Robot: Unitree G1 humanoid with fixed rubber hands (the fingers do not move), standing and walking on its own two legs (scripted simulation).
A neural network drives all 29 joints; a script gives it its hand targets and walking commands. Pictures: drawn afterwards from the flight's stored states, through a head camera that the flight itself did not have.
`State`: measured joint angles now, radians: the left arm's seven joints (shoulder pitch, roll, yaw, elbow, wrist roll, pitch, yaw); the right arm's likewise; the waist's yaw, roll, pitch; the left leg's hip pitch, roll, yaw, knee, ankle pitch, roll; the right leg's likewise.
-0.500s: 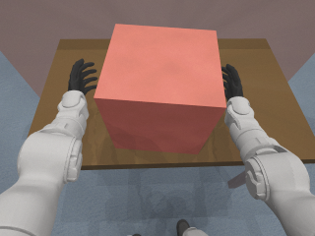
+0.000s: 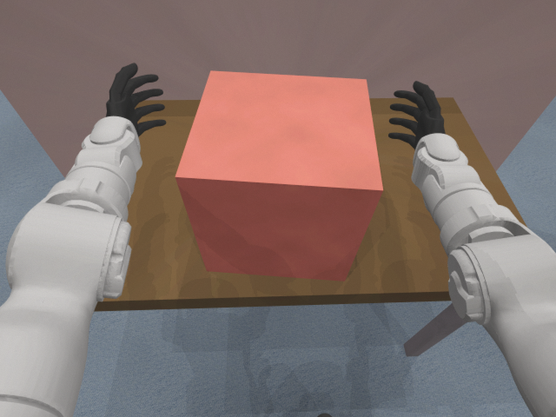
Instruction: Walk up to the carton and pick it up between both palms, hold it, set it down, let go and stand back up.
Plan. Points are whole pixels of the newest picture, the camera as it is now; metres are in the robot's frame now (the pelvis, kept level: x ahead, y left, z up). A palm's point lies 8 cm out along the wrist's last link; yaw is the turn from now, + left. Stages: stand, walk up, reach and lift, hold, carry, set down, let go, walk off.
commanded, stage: set down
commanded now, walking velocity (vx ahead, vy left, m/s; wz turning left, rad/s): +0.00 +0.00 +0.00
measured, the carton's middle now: (281, 181) +0.48 -0.03 +0.02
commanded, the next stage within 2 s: none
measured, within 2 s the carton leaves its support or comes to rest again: neither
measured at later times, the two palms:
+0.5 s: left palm (113, 142) +0.45 +0.20 +0.16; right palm (445, 145) +0.41 -0.24 +0.15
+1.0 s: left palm (113, 198) +0.40 +0.21 +0.10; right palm (431, 200) +0.37 -0.23 +0.09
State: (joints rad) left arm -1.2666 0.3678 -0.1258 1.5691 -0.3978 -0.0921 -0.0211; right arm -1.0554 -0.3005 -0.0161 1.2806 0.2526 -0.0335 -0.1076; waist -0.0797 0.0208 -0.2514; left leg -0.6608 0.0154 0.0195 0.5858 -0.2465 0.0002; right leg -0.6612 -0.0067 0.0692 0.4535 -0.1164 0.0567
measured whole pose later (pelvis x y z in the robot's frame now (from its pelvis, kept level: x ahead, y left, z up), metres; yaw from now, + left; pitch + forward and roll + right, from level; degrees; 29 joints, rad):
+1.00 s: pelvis -0.01 -0.01 +0.01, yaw +0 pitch +7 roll -1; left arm -0.81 0.41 -0.16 1.26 -0.42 -0.11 -0.08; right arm -0.69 -0.27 0.10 1.01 0.30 0.00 -0.13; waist -0.08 0.01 -0.12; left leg -0.42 0.01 0.02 0.54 -0.24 0.00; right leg -0.44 -0.01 0.07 0.45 -0.13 0.05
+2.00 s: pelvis +0.00 -0.01 +0.01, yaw +0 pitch -1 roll -1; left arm -0.04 0.41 -0.15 0.68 -0.42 -0.22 -0.11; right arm -0.03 -0.17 0.05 0.53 0.31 -0.10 -0.15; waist 0.00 0.00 -0.02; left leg -0.23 0.01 0.02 0.52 -0.28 0.00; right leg -0.25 -0.01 0.07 0.45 -0.18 0.04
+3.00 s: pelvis +0.02 -0.02 +0.01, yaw +1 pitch -5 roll +0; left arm 0.19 0.33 -0.16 0.61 -0.20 -0.09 -0.03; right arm 0.14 -0.14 -0.01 0.60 0.16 -0.20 -0.04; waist 0.01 0.00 0.07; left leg -0.09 0.01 0.02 0.46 -0.28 -0.01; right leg -0.15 -0.01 0.07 0.44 -0.21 0.03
